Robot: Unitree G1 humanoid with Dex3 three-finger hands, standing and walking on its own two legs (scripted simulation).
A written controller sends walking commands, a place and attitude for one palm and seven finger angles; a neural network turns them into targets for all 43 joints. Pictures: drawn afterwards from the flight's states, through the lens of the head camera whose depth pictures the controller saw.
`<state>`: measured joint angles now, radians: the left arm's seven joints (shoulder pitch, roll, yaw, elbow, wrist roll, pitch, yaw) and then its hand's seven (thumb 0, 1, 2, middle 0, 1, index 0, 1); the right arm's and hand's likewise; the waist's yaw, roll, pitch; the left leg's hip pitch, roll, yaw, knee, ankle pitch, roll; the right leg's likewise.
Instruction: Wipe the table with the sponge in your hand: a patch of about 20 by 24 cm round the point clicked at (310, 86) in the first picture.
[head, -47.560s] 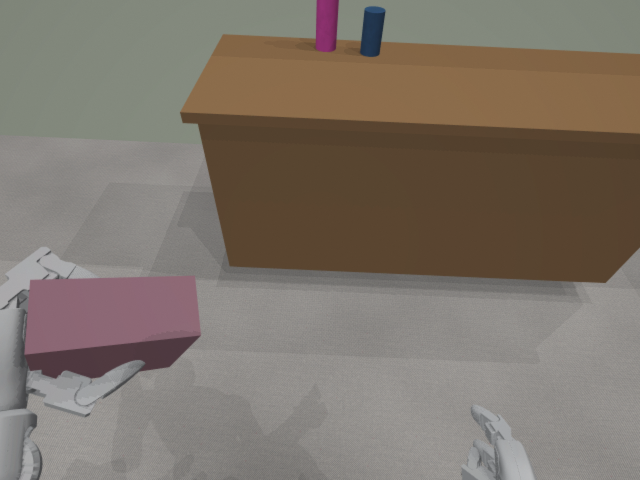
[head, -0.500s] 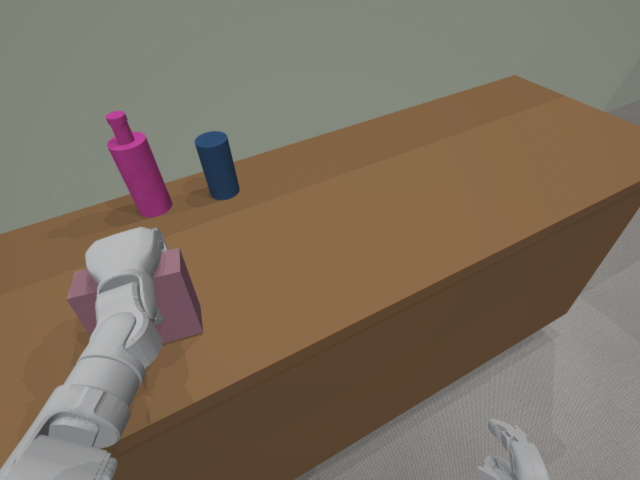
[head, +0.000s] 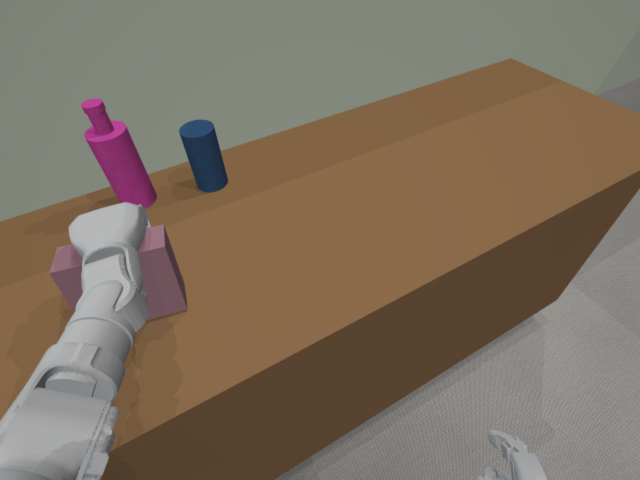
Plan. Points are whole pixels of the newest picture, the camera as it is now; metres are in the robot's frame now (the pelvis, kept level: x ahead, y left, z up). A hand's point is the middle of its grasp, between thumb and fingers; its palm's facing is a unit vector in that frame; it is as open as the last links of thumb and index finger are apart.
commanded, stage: wipe forward along the middle lane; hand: left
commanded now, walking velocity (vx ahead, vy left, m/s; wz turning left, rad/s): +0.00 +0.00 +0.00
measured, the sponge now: (131, 290) +0.36 +0.31 +0.02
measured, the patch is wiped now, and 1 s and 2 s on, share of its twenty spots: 1.00 1.00 1.00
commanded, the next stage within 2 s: slide back across to the first lane in 0.30 s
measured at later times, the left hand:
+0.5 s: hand (119, 237) +0.42 +0.33 +0.07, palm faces -0.08 -0.03 -1.00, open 10.0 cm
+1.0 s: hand (64, 250) +0.39 +0.40 +0.07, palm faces -0.09 -0.05 -1.00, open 10.0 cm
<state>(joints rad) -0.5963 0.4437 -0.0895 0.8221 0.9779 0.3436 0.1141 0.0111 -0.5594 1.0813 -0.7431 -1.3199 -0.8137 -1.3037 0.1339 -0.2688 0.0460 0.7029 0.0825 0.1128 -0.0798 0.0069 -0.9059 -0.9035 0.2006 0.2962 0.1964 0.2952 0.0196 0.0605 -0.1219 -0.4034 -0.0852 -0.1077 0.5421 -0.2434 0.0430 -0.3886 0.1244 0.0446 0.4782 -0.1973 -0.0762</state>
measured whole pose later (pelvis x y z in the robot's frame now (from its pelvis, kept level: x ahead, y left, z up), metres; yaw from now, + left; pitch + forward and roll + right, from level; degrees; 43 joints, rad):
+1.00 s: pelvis +0.03 +0.04 +0.00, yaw +0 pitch +7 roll -3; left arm -0.50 0.57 0.01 0.74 0.98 0.22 0.06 0.00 -0.54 1.09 -0.70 -1.37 -0.77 -1.36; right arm 0.16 -0.28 0.02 0.68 0.08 0.13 -0.06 0.01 -0.91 -0.90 0.20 0.30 0.20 0.30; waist 0.03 0.06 -0.11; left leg -0.34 -0.12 -0.11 0.50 -0.26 0.10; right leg -0.30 0.09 0.06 0.39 -0.21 -0.03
